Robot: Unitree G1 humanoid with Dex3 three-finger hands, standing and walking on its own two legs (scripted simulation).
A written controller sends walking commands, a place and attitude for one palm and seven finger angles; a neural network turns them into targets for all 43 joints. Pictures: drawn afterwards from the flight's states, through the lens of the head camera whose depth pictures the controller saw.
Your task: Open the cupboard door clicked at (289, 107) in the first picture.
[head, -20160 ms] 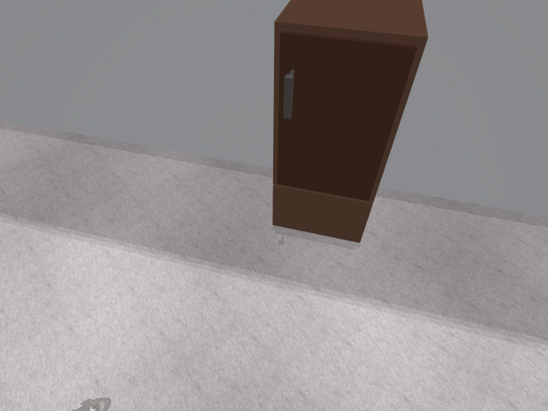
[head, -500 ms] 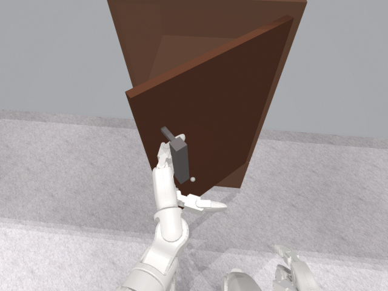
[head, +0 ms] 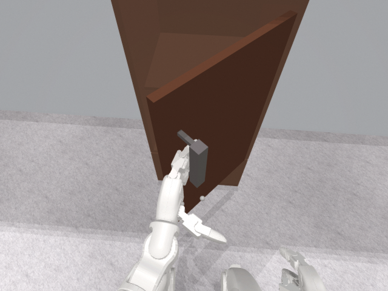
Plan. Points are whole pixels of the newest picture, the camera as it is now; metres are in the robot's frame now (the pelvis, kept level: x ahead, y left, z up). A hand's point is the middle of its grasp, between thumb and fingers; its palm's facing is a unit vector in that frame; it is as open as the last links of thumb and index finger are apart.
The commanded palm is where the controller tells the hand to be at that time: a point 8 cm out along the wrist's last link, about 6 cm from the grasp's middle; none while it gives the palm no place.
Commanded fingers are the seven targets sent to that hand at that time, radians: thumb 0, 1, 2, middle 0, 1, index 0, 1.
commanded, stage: slide the hand sideways off the handle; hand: left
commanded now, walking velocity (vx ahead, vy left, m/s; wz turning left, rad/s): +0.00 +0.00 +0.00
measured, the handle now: (190, 159) +0.37 +0.02 +0.06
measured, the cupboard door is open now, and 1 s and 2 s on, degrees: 48 48 48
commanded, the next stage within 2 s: draw the hand back to the body in 0.70 s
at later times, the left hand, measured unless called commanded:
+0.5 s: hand (174, 224) +0.24 +0.05 +0.04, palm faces -0.10 -1.00 +0.00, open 16.3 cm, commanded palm +0.22 +0.10 +0.04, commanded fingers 0.00 -0.50 0.30 -0.15 -0.30 -0.15 -0.30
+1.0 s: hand (141, 232) +0.22 +0.10 +0.08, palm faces -0.09 -0.99 -0.06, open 16.3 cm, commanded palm +0.20 +0.15 +0.09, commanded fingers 0.00 -0.50 0.30 -0.15 -0.30 -0.15 -0.30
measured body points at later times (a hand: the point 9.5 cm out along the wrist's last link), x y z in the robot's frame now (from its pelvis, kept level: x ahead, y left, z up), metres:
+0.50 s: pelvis +0.02 -0.02 +0.00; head +0.09 -0.03 +0.44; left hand +0.24 +0.10 +0.05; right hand +0.22 -0.23 -0.09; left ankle +0.03 +0.10 -0.64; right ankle +0.02 -0.12 -0.64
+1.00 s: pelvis +0.02 -0.02 +0.00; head +0.07 -0.03 +0.45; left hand +0.22 +0.15 +0.08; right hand +0.20 -0.25 -0.08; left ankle +0.03 +0.10 -0.64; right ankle +0.02 -0.12 -0.64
